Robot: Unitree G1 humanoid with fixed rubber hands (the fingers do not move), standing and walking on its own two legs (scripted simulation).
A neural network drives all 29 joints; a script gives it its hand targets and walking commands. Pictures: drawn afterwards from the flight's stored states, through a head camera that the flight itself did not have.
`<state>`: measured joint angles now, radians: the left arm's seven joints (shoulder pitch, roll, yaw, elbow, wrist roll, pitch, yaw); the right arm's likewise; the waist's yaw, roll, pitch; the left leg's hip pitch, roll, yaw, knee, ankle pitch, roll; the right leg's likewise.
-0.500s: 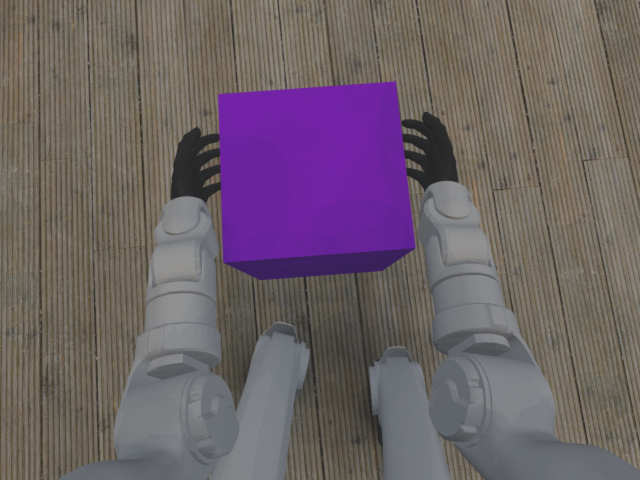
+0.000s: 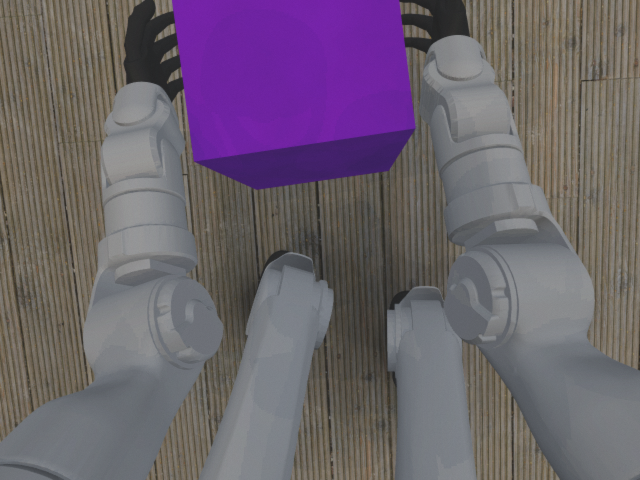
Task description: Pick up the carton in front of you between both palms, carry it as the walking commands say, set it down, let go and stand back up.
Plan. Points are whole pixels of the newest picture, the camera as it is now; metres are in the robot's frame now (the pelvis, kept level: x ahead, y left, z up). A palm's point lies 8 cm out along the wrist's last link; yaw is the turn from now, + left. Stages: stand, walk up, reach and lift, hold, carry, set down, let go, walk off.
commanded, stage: set down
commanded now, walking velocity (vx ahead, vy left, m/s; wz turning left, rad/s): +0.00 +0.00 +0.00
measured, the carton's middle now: (304, 87) +0.51 +0.15 -0.22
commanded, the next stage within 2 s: none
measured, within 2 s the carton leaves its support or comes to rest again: rests again in 1.54 s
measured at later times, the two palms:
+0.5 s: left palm (173, 90) +0.47 +0.31 -0.23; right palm (407, 35) +0.60 +0.03 -0.23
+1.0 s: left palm (178, 103) +0.46 +0.31 -0.25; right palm (404, 43) +0.59 +0.03 -0.25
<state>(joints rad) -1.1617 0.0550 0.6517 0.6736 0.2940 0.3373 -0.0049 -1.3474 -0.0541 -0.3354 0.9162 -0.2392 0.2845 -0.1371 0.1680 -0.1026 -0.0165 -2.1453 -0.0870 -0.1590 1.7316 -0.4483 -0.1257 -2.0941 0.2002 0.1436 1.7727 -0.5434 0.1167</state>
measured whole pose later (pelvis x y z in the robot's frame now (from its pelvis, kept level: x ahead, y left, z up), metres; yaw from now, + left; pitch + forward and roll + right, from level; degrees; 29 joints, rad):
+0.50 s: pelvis +0.01 +0.01 -0.06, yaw -1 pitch +48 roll -1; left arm -1.29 0.11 0.59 0.70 0.18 0.33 0.00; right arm -1.59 -0.24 -0.10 1.08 -0.04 0.26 -0.13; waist 0.24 -0.10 0.21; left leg -2.26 -0.06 -0.11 1.98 -0.55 -0.10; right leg -2.20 0.21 0.14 2.01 -0.65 0.12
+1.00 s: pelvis +0.00 -0.01 -0.07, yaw +1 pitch +45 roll +3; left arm -1.35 0.15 0.68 0.75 0.20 0.28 -0.09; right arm -1.69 -0.23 -0.10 1.13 -0.07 0.25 -0.12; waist 0.24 -0.10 0.32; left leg -2.26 0.01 -0.09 2.01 -0.53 -0.11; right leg -2.24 0.20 0.10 2.08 -0.62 0.08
